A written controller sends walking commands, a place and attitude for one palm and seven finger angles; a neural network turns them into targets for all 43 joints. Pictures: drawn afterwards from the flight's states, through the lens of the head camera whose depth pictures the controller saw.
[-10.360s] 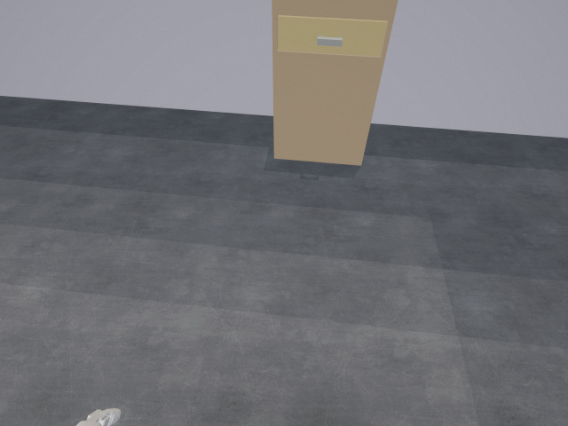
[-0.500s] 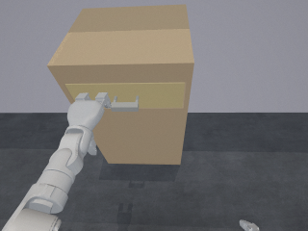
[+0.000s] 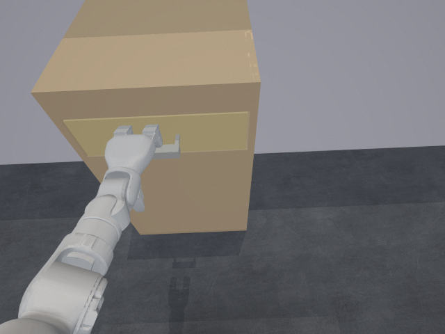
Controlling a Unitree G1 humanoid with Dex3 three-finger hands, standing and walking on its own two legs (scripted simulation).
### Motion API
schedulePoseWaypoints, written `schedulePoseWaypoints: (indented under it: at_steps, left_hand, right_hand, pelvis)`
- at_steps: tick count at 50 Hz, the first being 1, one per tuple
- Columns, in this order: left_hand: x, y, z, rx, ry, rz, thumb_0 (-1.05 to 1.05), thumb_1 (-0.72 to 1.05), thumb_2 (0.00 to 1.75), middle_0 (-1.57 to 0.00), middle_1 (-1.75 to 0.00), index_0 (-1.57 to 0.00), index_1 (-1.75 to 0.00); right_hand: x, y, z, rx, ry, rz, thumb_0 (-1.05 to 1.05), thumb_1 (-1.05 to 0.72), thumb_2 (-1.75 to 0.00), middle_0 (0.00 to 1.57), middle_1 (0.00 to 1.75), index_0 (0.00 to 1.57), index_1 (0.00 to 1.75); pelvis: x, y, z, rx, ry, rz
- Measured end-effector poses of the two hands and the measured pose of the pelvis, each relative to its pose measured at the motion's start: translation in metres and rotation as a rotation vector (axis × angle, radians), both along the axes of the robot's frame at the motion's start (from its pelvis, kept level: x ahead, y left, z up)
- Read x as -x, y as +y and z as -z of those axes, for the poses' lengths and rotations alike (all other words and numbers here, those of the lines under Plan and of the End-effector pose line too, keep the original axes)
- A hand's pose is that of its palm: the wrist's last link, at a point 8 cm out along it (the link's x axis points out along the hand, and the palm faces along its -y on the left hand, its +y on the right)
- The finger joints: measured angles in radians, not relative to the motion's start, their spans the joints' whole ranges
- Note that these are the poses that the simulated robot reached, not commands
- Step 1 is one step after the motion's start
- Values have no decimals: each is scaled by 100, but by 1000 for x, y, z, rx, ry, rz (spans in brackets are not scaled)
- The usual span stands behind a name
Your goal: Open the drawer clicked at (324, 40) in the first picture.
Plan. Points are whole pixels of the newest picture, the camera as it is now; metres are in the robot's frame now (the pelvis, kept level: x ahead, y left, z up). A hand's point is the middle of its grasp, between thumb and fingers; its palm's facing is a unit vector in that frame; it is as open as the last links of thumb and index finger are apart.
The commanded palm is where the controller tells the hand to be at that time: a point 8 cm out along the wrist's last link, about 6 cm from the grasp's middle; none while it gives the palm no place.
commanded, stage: move the hooked fingers above the handle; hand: left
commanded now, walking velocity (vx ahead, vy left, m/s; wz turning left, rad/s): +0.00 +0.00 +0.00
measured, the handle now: (160, 145) +0.56 +0.17 -0.07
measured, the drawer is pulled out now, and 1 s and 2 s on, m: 0.00 0.00 0.00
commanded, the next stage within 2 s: lower the fingers behind the handle in 1.22 s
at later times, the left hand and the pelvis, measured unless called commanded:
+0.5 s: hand (166, 147) +0.50 +0.14 +0.00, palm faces -0.04 -0.05 -1.00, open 13.8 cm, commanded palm +0.49 +0.16 +0.04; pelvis +0.00 +0.01 -0.02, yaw -1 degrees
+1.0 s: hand (153, 150) +0.50 +0.17 -0.01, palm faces -0.02 -0.05 -1.00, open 13.8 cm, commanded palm +0.49 +0.17 +0.04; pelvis -0.01 +0.02 -0.03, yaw -1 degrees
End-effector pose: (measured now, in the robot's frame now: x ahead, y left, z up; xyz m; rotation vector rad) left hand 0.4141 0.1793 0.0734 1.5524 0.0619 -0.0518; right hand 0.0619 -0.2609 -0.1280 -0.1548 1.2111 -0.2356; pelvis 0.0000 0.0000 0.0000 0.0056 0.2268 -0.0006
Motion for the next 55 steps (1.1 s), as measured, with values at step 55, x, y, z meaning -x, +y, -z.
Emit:
schedulePoseWaypoints:
  at_steps: [55]
  left_hand:
    - [-71, -6, 30, -6, -84, -16, 0, -49, 30, -31, -120, -32, -120]
  right_hand:
    - [81, 13, 15, 45, 187, 67, 0, -90, -90, 20, 30, 20, 30]
  pelvis:
    - [9, 21, 30, 37, 174, 0]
